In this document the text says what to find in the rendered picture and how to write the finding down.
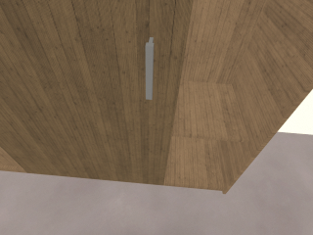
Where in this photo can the wardrobe door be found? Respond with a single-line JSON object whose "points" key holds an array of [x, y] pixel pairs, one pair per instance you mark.
{"points": [[6, 159], [73, 86]]}

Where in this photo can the handle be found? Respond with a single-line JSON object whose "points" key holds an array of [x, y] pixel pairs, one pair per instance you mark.
{"points": [[149, 68]]}

